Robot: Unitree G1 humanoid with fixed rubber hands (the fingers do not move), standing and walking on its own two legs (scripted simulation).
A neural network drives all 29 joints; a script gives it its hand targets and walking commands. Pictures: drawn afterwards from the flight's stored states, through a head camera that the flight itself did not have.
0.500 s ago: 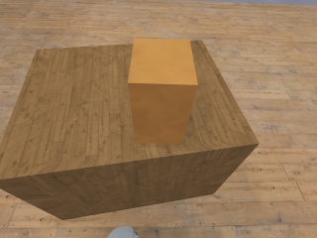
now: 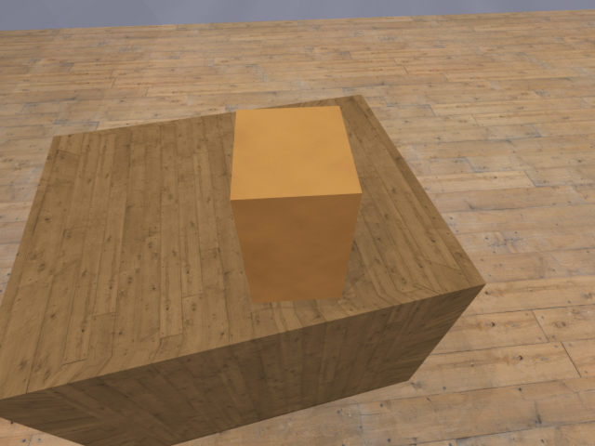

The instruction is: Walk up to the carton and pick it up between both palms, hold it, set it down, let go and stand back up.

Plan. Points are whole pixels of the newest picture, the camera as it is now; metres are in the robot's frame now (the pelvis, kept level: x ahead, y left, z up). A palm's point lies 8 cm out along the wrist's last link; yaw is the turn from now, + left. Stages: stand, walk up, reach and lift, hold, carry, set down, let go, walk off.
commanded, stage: walk up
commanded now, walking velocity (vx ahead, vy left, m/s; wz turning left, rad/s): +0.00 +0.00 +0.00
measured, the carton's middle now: (292, 211) +0.47 +0.02 +0.00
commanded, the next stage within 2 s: none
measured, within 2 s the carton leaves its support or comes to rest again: neither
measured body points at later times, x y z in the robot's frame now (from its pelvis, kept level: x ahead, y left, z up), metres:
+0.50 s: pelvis +0.02 +0.00 +0.00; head +0.03 -0.01 +0.45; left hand +0.00 +0.19 -0.17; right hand +0.00 -0.20 -0.17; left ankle +0.02 +0.11 -0.74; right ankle -0.04 -0.11 -0.74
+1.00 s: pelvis -0.01 -0.05 -0.02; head +0.03 -0.07 +0.42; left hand +0.03 +0.19 -0.17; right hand -0.02 -0.29 -0.19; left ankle +0.03 +0.11 -0.74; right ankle -0.02 -0.16 -0.75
